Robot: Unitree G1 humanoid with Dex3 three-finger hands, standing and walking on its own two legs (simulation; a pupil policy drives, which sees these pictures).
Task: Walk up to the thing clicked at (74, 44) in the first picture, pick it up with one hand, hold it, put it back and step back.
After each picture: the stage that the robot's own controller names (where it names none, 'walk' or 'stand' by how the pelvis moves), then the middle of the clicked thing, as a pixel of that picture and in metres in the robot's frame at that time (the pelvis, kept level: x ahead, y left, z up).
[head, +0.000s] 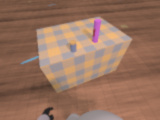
stand; (73, 46) +0.70 +0.22 -0.03
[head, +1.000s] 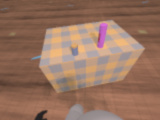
rise first; (74, 49) +0.65 +0.23 -0.03
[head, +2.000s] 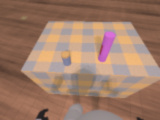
stand; (66, 58) +0.45 +0.24 -0.01
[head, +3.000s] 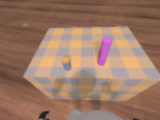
stand; (66, 63) +0.44 +0.23 -0.03
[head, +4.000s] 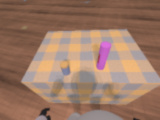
stand; (65, 68) +0.41 +0.23 -0.03
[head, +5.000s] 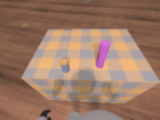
stand; (65, 65) +0.43 +0.24 -0.03
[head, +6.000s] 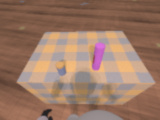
stand; (61, 68) +0.41 +0.27 -0.04
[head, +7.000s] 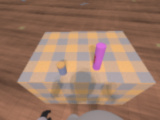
stand; (62, 68) +0.41 +0.26 -0.04
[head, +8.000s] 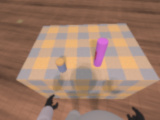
rise first; (61, 65) +0.41 +0.26 -0.03
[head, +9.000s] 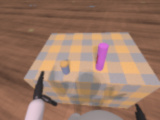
rise first; (65, 67) +0.42 +0.27 -0.03
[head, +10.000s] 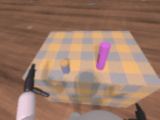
go down; (65, 67) +0.42 +0.25 -0.03
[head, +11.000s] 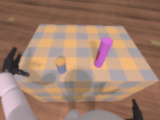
go down; (61, 66) +0.40 +0.24 +0.00
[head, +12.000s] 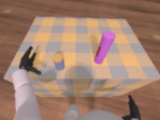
close in; (59, 62) +0.40 +0.24 +0.02
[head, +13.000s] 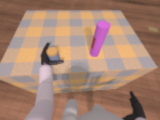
close; (54, 56) +0.43 +0.25 +0.04
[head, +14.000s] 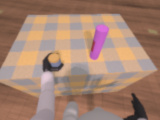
lift; (55, 62) +0.39 +0.24 +0.04
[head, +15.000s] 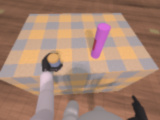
lift; (55, 62) +0.39 +0.24 +0.04
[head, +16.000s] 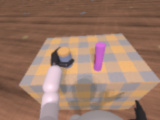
lift; (65, 58) +0.34 +0.17 +0.21
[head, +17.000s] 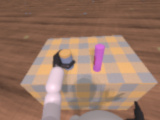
hold; (67, 59) +0.34 +0.17 +0.19
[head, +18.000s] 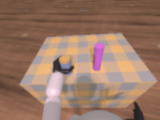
hold; (66, 65) +0.33 +0.18 +0.14
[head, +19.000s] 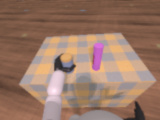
crouch; (67, 63) +0.34 +0.16 +0.15
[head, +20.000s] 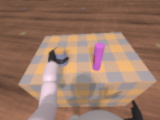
crouch; (61, 57) +0.39 +0.22 +0.15
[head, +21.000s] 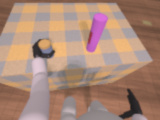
lower; (47, 49) +0.47 +0.27 +0.05
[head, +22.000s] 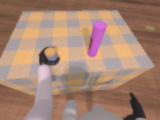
lower; (52, 57) +0.43 +0.25 +0.04
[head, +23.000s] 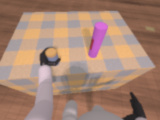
lower; (53, 57) +0.43 +0.25 +0.04
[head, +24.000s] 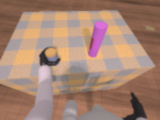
lower; (53, 57) +0.43 +0.25 +0.04
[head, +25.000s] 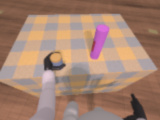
open; (57, 62) +0.40 +0.23 +0.04
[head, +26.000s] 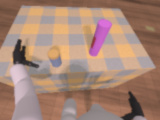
sink last; (55, 58) +0.41 +0.22 +0.04
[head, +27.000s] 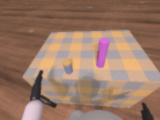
sink last; (68, 67) +0.41 +0.23 +0.01
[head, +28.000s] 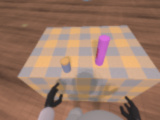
stand; (66, 65) +0.41 +0.23 +0.01
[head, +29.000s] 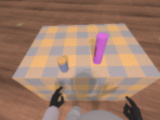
stand; (63, 65) +0.40 +0.24 +0.02
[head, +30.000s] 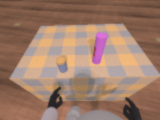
stand; (62, 65) +0.40 +0.23 +0.03
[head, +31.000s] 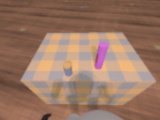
stand; (67, 69) +0.41 +0.21 -0.03
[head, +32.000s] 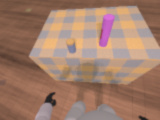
walk; (71, 46) +0.56 +0.21 -0.01
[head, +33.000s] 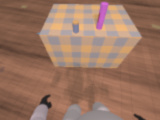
walk; (75, 26) +0.87 +0.21 -0.02
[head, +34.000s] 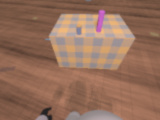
stand; (79, 29) +1.02 +0.23 -0.02
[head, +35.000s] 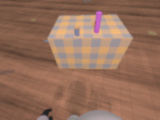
stand; (77, 31) +1.02 +0.24 -0.04
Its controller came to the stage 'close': yes
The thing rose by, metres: 0.23
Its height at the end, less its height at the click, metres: +0.00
